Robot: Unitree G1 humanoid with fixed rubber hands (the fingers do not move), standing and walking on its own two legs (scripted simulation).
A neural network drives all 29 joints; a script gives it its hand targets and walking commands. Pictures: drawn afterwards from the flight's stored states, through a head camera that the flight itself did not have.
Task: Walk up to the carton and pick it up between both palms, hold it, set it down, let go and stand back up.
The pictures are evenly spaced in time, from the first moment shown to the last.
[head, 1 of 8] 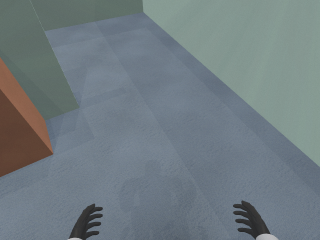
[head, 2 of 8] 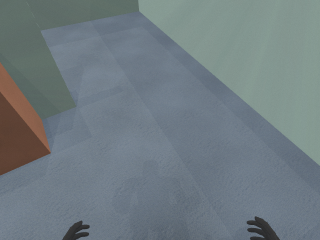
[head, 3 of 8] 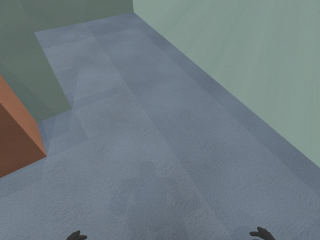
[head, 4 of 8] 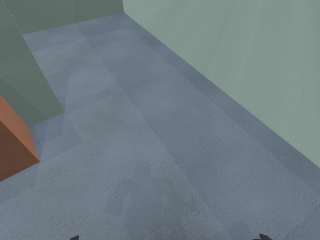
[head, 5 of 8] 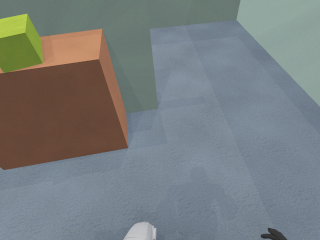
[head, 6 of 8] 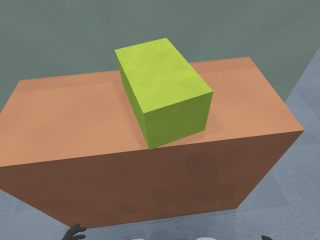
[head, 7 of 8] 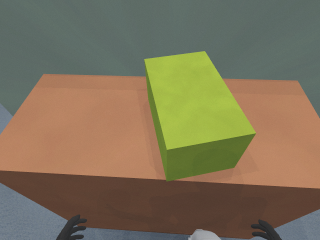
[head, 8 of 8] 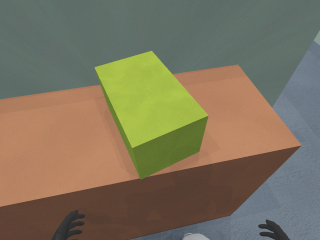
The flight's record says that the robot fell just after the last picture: no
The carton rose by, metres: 0.00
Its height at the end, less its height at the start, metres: +0.00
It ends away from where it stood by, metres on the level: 0.00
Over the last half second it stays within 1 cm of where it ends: yes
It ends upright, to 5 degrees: yes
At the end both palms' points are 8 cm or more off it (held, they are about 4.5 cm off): yes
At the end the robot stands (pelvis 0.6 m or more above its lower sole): yes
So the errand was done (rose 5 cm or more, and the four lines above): no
